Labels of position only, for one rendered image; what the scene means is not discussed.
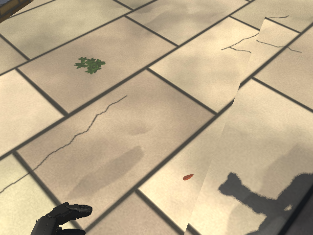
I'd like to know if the left robot hand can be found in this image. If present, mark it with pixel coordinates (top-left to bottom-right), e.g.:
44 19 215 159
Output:
30 202 93 235

